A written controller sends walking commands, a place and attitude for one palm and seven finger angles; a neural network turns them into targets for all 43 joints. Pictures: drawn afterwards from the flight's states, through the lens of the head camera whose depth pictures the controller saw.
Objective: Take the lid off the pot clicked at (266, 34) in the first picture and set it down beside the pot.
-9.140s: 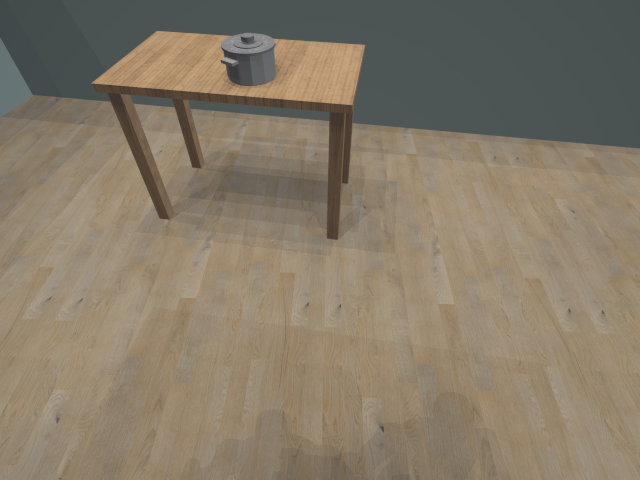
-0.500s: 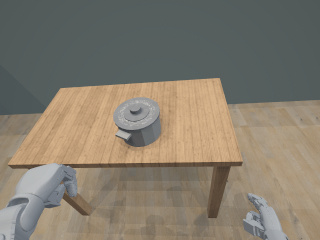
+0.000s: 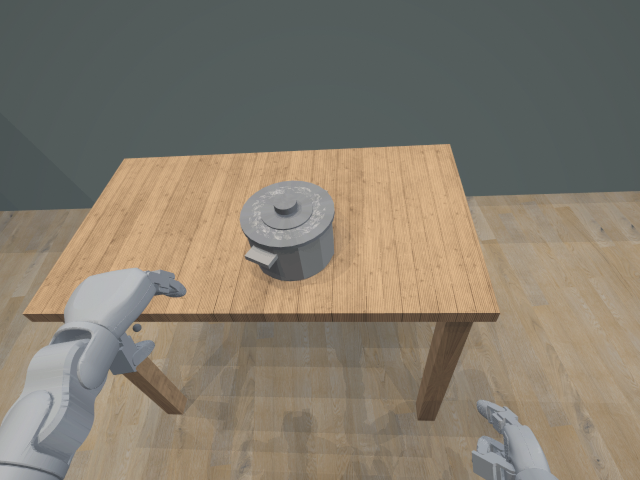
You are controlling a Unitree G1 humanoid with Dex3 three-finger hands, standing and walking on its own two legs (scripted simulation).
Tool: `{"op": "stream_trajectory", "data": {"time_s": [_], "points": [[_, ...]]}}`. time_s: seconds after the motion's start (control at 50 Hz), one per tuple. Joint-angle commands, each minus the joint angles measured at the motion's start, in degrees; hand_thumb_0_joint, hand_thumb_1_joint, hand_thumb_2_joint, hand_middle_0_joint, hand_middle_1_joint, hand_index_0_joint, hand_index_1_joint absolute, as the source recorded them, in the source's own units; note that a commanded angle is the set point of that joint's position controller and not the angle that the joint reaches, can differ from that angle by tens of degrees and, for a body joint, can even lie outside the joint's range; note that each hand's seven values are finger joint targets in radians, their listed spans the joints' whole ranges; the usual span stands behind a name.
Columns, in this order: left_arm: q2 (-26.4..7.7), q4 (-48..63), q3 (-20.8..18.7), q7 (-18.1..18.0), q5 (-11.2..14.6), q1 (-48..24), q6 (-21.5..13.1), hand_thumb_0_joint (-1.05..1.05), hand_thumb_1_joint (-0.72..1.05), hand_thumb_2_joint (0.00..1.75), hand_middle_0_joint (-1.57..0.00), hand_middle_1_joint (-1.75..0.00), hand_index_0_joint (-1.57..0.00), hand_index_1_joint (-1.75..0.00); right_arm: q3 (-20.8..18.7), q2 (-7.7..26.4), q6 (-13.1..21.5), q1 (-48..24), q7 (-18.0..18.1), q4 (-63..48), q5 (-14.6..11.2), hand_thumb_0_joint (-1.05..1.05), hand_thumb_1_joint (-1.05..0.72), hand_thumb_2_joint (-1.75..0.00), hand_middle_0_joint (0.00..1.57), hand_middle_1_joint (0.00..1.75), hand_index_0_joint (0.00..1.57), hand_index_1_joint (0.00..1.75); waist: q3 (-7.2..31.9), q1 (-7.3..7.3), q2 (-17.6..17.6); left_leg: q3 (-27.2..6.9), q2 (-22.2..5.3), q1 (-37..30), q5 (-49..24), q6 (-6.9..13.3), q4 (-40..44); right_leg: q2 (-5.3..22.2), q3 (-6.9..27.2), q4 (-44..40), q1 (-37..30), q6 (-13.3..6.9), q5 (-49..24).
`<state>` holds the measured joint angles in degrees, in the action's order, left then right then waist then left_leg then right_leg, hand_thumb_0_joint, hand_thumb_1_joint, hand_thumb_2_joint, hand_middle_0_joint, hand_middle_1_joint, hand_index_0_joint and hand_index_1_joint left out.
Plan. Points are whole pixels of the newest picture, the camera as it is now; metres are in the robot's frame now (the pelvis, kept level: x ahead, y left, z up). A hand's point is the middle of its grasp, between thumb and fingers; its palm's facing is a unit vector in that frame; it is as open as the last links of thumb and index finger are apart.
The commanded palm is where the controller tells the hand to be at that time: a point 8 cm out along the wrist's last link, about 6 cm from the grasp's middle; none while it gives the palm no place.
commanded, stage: reach forward and open the fingers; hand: left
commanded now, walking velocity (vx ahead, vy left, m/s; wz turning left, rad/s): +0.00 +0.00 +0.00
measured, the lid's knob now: (285, 204) +0.56 +0.13 +0.00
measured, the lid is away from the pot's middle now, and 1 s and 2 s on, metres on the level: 0.00 0.00 0.00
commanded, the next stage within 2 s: move the open hand above the knob in 0.18 s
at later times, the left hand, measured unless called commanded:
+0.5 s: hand (166, 281) +0.33 +0.24 +0.09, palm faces -0.18 -0.08 -0.98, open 10.1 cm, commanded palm +0.32 +0.23 +0.14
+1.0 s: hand (231, 249) +0.40 +0.17 +0.07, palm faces -0.30 -0.07 -0.95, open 10.1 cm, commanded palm +0.40 +0.19 +0.14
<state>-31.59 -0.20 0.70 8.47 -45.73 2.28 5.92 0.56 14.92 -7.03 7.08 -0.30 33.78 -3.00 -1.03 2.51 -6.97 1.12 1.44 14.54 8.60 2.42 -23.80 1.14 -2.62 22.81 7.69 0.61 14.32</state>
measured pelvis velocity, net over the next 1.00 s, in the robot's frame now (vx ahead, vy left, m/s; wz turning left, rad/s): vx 0.03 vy -0.02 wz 0.00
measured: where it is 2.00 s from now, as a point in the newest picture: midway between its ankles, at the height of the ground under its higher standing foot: outside the picture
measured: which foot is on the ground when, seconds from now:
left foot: down 0.00-1.00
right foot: down 0.00-1.00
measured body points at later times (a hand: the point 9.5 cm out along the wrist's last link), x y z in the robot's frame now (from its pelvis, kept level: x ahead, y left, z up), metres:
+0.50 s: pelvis +0.01 +0.00 +0.00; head +0.02 -0.04 +0.45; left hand +0.33 +0.24 +0.14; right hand +0.20 -0.23 -0.11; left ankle +0.05 +0.09 -0.74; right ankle -0.02 -0.13 -0.74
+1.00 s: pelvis +0.03 -0.02 +0.00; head +0.05 -0.06 +0.44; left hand +0.41 +0.17 +0.12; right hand +0.18 -0.27 -0.13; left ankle +0.05 +0.09 -0.74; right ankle -0.02 -0.13 -0.74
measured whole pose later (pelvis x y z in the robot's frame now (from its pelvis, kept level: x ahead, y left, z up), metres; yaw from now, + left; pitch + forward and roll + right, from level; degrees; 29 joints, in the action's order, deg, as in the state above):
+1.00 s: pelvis +0.03 -0.02 +0.00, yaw +0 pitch +3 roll +0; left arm -29.1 -18.3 10.8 14.3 -47.7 -23.3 7.7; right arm 0.4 17.4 -8.5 9.1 0.9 35.6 -3.7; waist 0.1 -1.7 -5.8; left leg 1.0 0.9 17.7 12.0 1.4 -26.8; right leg 0.7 -2.5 26.9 11.4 -0.5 18.4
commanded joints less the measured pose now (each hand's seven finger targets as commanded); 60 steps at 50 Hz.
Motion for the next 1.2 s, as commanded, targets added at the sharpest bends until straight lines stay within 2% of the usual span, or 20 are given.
{"op": "stream_trajectory", "data": {"time_s": [0.0,0.04,0.08,0.2,0.24,0.34,0.38,0.46,0.5,0.56,0.64,0.74,0.8,0.86,0.88,0.94,1.0,1.06,1.12,1.18], "points": [[-10.9,17.4,-1.4,-0.7,-0.9,-13.1,-2.1,0.0,-0.26,1.33,-0.82,-0.08,-0.82,-0.08,-2.6,6.8,4.2,-10.0,0.0,-10.8,0.6,0.0,-0.9,-0.9,0.2,0.3,0.2,0.3,14.3,-0.9,1.9,-4.3,-1.2,-13.4,-5.0,0.7,3.5,-2.1,0.0,-3.8,3.8,-2.0,-5.0],[-26.3,12.7,-14.6,-1.6,-5.2,-19.8,-2.4,0.0,-0.26,1.33,-0.82,-0.08,-0.82,-0.08,-1.5,7.8,3.6,-9.6,1.0,-8.4,1.1,0.0,-0.9,-0.9,0.2,0.3,0.2,0.3,14.2,0.46,3.3,-4.5,-1.0,-11.2,-4.8,0.8,3.5,-2.6,0.5,-3.6,2.6,-2.5,-4.5],[-25.9,6.1,-15.9,-2.7,-6.2,-23.0,-3.2,0.0,-0.26,1.33,-0.82,-0.08,-0.82,-0.08,-0.9,6.7,3.2,-8.7,1.9,-6.7,0.6,0.0,-0.9,-0.9,0.2,0.3,0.2,0.3,12.6,0.47,4.8,-4.1,-1.0,-9.5,-4.9,0.7,3.2,-2.4,0.0,-3.3,3.2,-2.6,-3.0],[-1.5,6.7,3.8,-0.7,1.3,-11.9,-0.6,0.0,-0.26,1.33,-0.82,-0.08,-0.82,-0.08,-2.6,6.2,3.0,-8.5,-0.9,-10.3,-0.2,0.0,-0.9,-0.9,0.2,0.3,0.2,0.3,12.4,-0.91,1.5,-4.3,-1.5,-13.2,-8.0,-0.1,2.7,-2.1,-0.8,-2.8,6.2,-2.1,-6.9],[-2.9,7.4,4.6,0.7,-0.7,-14.8,0.7,0.0,-0.26,1.34,-0.82,-0.08,-0.82,-0.08,-2.5,6.9,2.6,-9.2,-1.6,-10.7,-0.3,0.0,-0.9,-0.9,0.2,0.3,0.2,0.3,12.8,-1.82,4.4,-4.1,-1.3,-12.6,-7.5,0.1,2.3,-2.5,-0.6,-2.9,6.7,-2.2,-7.5],[-28.2,9.0,-11.9,-0.2,-6.1,-39.0,1.4,0.0,-0.26,1.34,-0.82,-0.08,-0.82,-0.08,-1.3,8.5,3.1,-9.3,1.1,-7.6,0.4,0.0,-0.9,-0.9,0.2,0.3,0.2,0.3,17.7,-0.77,1.8,-4.9,-0.5,-11.9,-6.1,0.8,1.9,-2.1,0.9,-1.9,3.0,-2.8,-6.0],[-23.8,7.7,-10.2,-0.8,-4.9,-37.1,-0.1,0.0,-0.26,1.34,-0.82,-0.08,-0.82,-0.08,-1.0,7.1,3.9,-8.7,1.6,-7.4,0.2,0.0,-0.9,-0.9,0.2,0.3,0.2,0.3,20.1,-0.34,0.0,-5.2,-0.3,-14.0,-9.6,0.6,1.3,-2.0,0.2,-1.1,2.4,-3.0,-7.9],[-3.7,-4.2,4.1,1.2,0.0,-22.2,2.6,0.0,-0.26,1.34,-0.82,-0.08,-0.82,-0.08,-1.8,6.7,3.1,-6.5,-0.6,-8.2,-0.9,0.0,-0.9,-0.9,0.2,0.3,0.2,0.3,12.0,-2.07,3.8,-3.6,-0.3,-11.0,-10.5,0.1,0.6,-2.4,-0.8,-1.2,6.0,-2.3,-10.9],[0.3,-7.9,9.5,2.8,-0.2,-24.1,5.1,0.0,-0.26,1.34,-0.82,-0.08,-0.82,-0.08,-2.2,7.7,2.0,-6.4,-1.3,-8.4,-1.5,0.0,-0.9,-0.9,0.2,0.3,0.2,0.3,7.8,-3.54,7.4,-2.7,-0.2,-8.0,-4.8,-0.1,1.2,-2.5,-0.9,-2.0,8.7,-1.8,-8.1],[-7.7,0.0,6.7,3.8,-3.0,-40.1,5.3,0.0,-0.26,1.34,-0.82,-0.08,-0.82,-0.08,-2.1,8.2,1.4,-8.2,-0.3,-9.8,-1.4,0.0,-0.9,-0.9,0.2,0.3,0.2,0.3,13.1,-3.95,7.2,-2.3,0.6,-9.3,-2.5,0.9,0.9,-2.1,0.4,-2.2,6.5,-1.9,-6.3],[-28.1,2.7,-10.6,1.5,-5.2,-50.7,0.4,0.0,-0.26,1.34,-0.82,-0.08,-0.82,-0.08,-1.1,8.2,3.4,-6.6,2.3,-7.4,0.4,0.0,-0.9,-0.9,0.2,0.3,0.2,0.3,25.2,-1.69,2.5,-3.8,0.8,-14.4,-10.4,1.5,-1.1,-1.8,1.6,-0.2,0.4,-2.5,-12.9],[-7.2,-21.1,2.0,1.1,-2.7,-34.6,2.7,0.0,-0.26,1.34,-0.82,-0.08,-0.82,-0.08,-1.3,7.8,1.9,-3.3,0.4,-5.8,-1.6,0.0,-0.9,-0.9,0.2,0.3,0.2,0.3,10.9,-2.48,6.5,-2.1,0.6,-6.6,-9.5,0.5,-0.9,-2.4,-0.4,0.1,6.8,-2.4,-13.7],[-1.3,-13.7,9.7,2.8,-1.8,-37.2,5.4,0.0,-0.26,1.34,-0.82,-0.08,-0.82,-0.08,-2.5,8.3,1.0,-5.3,-1.1,-8.5,-2.0,0.0,-0.9,-0.9,0.2,0.3,0.2,0.3,15.3,-3.24,5.7,-1.2,0.7,-7.8,-9.6,0.8,-1.9,-1.8,0.3,0.8,5.8,-2.0,-15.9],[-9.2,-2.0,6.5,3.7,-2.9,-52.6,5.2,0.0,-0.26,1.34,-0.82,-0.08,-0.82,-0.08,-2.9,8.4,0.9,-6.3,-0.3,-9.5,-1.3,0.0,-0.9,-0.9,0.2,0.3,0.2,0.3,22.9,-4.57,5.6,-1.7,1.3,-11.6,-12.2,2.2,-3.6,-1.8,1.5,1.3,3.2,-1.9,-19.8],[-17.5,0.4,0.1,3.3,-3.9,-57.2,4.1,0.0,-0.26,1.34,-0.82,-0.08,-0.82,-0.08,-2.6,8.8,1.1,-6.0,0.2,-8.8,-1.1,0.0,-0.9,-0.9,0.2,0.3,0.2,0.3,26.4,-4.06,5.0,-2.3,1.5,-13.1,-13.8,2.4,-3.8,-1.7,2.0,1.6,1.4,-1.9,-21.3],[-27.2,-7.6,-10.8,1.7,-4.0,-53.5,1.4,0.0,-0.26,1.34,-0.82,-0.08,-0.82,-0.08,-1.5,9.0,1.8,-3.1,2.0,-6.2,-0.5,0.0,-0.9,-0.9,0.2,0.3,0.2,0.3,26.4,-2.39,7.2,-2.3,1.4,-11.2,-18.0,2.5,-4.1,-1.7,2.0,2.4,-2.0,-1.8,-26.3],[-11.8,-22.8,0.2,1.0,-2.9,-46.5,2.8,0.0,-0.26,1.34,-0.82,-0.08,-0.82,-0.08,-1.5,7.9,0.6,-1.9,1.4,-4.4,-1.8,0.0,-0.9,-0.9,0.2,0.3,0.2,0.3,13.8,-3.62,8.4,-0.8,0.8,-5.1,-12.1,1.6,-3.0,-1.7,0.8,1.7,4.8,-1.5,-21.3],[-3.4,-20.7,7.8,1.8,-2.6,-44.8,5.4,0.0,-0.26,1.34,-0.82,-0.08,-0.82,-0.08,-2.5,8.3,0.2,-2.8,-0.5,-6.6,-2.2,0.0,-0.9,-0.9,0.2,0.3,0.2,0.3,17.7,-3.41,6.0,-0.4,0.8,-7.4,-14.1,1.4,-3.7,-1.8,0.7,2.6,5.1,-1.8,-22.2],[-4.4,-10.0,9.2,3.1,-3.2,-54.5,6.4,0.0,-0.26,1.34,-0.82,-0.08,-0.82,-0.08,-3.0,8.1,0.0,-4.6,-1.2,-8.2,-1.8,0.0,-0.9,-0.9,0.2,0.3,0.2,0.3,26.0,-4.89,4.1,-1.4,1.1,-13.2,-20.8,2.2,-6.1,-1.9,1.2,3.4,4.8,-1.7,-27.0],[-15.8,-10.4,1.6,3.2,-4.1,-65.1,5.2,0.0,-0.26,1.34,-0.82,-0.08,-0.82,-0.08,-2.5,9.0,-0.3,-3.0,0.4,-6.2,-1.6,0.0,-0.9,-0.9,0.2,0.3,0.2,0.3,26.7,-5.62,7.1,-1.6,1.5,-11.8,-18.2,2.7,-5.9,-2.0,1.8,3.1,2.9,-1.6,-27.5]]}}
